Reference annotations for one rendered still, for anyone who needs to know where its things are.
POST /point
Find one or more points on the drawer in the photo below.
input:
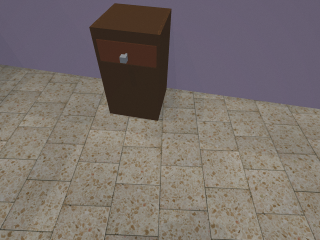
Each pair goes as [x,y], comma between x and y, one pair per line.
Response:
[137,54]

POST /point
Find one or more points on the handle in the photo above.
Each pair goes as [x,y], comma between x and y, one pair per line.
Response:
[123,58]

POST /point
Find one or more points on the cabinet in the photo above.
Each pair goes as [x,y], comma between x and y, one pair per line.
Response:
[134,90]

